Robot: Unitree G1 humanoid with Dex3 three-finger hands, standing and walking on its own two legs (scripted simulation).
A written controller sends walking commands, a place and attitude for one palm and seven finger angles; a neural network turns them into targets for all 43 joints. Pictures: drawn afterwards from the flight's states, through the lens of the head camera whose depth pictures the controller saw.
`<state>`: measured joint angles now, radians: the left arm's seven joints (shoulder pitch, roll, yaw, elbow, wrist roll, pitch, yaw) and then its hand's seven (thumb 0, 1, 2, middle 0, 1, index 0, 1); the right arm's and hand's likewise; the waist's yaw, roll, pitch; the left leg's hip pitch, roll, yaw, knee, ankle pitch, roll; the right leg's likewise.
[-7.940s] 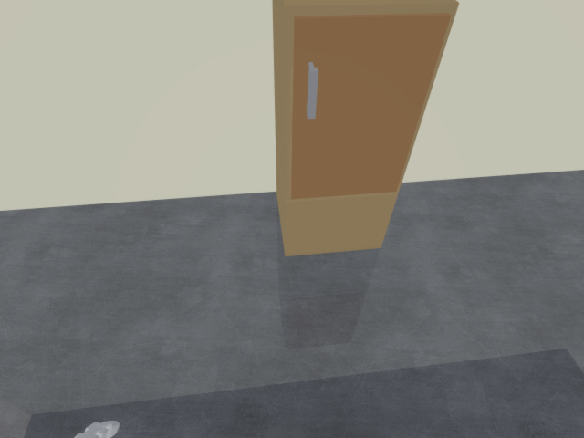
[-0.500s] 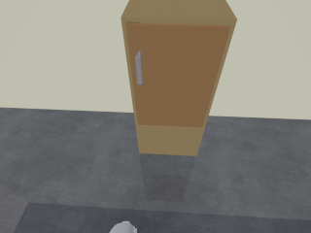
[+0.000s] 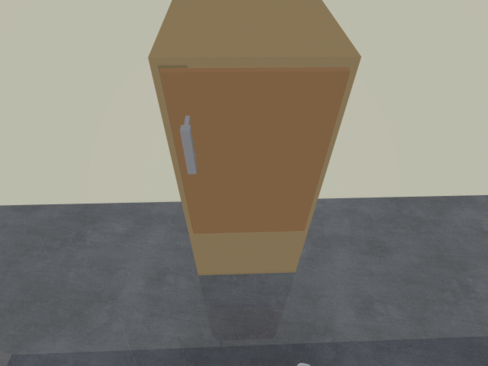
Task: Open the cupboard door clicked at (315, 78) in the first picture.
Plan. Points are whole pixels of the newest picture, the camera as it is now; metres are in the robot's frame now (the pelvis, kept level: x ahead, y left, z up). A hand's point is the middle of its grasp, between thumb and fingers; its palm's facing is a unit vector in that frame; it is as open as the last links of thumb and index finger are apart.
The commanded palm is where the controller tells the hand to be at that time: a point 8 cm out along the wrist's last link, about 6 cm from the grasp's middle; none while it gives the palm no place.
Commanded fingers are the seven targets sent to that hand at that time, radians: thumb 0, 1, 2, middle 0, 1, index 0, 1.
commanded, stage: come to a stop and stand still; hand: left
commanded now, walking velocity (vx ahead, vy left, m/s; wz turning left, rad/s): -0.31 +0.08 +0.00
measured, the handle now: (189, 145) +0.58 +0.16 +0.02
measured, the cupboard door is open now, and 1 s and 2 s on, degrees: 0 0 0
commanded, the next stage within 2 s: look again from close up in 1.36 s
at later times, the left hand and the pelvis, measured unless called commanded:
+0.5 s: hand out of the picture +0.07 +0.19 -0.17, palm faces +0.10 -0.96 -0.24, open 7.3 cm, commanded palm none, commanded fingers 0.00 0.90 0.90 -0.20 -0.30 -0.20 -0.30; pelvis +0.00 -0.01 -0.01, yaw +1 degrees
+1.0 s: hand out of the picture -0.06 +0.19 -0.17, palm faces +0.05 -0.98 -0.19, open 7.4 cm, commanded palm none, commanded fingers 0.00 0.90 0.90 -0.20 -0.30 -0.20 -0.30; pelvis -0.05 +0.02 +0.00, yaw +0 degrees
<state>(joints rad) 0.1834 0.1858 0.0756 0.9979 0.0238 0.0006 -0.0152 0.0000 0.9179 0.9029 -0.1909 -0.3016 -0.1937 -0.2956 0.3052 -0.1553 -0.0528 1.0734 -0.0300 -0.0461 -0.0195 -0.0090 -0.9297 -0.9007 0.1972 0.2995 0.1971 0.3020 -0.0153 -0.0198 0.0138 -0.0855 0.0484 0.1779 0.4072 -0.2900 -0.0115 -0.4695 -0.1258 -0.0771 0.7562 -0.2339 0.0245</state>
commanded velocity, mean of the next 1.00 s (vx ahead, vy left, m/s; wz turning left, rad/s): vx -0.08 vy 0.06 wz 0.00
